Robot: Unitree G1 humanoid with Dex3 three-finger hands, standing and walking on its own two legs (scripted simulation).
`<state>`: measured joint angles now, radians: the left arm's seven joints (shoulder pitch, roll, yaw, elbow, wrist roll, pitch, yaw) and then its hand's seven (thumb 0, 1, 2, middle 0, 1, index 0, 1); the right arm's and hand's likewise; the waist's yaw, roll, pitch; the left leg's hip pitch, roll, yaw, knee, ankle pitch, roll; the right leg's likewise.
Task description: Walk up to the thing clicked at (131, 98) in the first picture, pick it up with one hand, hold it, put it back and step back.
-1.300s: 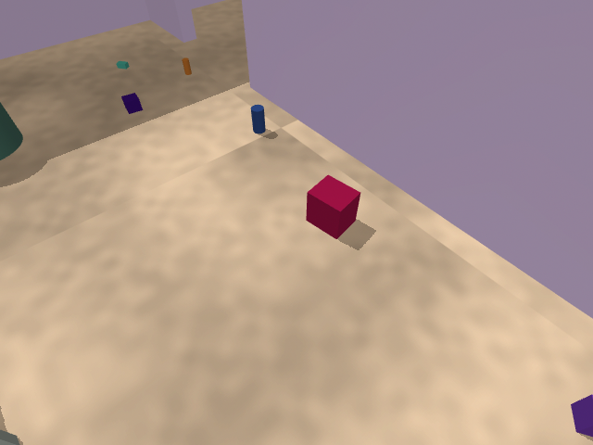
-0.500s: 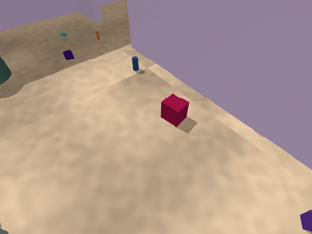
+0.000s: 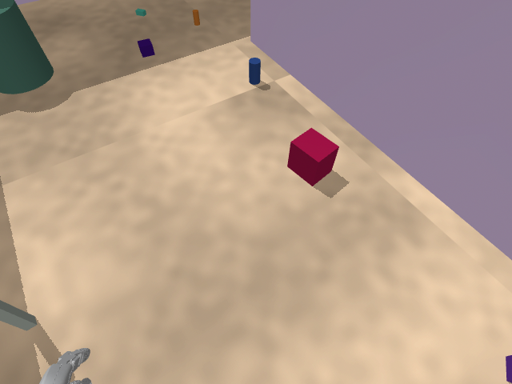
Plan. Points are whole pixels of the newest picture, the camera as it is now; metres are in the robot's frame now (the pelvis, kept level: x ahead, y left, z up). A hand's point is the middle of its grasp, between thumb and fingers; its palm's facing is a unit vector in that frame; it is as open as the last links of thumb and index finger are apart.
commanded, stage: walk up
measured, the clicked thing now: (146, 48) +2.28 +0.66 -0.73
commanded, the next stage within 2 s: stand in 1.66 s
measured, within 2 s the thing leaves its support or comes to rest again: neither
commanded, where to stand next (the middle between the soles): +0.07 +0.02 m, yaw +33 degrees
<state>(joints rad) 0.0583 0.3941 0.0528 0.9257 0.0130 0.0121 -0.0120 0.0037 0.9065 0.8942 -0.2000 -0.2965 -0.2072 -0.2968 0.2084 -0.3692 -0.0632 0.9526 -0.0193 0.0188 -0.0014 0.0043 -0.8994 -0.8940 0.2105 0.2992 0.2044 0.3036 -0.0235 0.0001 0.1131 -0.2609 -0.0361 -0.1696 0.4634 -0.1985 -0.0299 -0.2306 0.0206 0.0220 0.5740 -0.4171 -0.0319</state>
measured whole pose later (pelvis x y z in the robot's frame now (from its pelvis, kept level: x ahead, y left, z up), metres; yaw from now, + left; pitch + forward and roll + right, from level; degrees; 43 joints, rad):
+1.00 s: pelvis -0.01 +0.01 -0.03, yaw +30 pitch -2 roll +1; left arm 0.27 0.45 0.06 0.82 0.02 0.01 0.00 0.00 0.90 0.89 -0.20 -0.30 -0.21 -0.30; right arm 0.24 -0.41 -0.06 0.83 -0.02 0.00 0.01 0.01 -0.90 -0.89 0.21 0.30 0.20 0.30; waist 0.04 -0.03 0.13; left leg -0.35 -0.04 -0.01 0.72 -0.33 0.02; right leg -0.35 -0.15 -0.03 0.87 -0.51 0.00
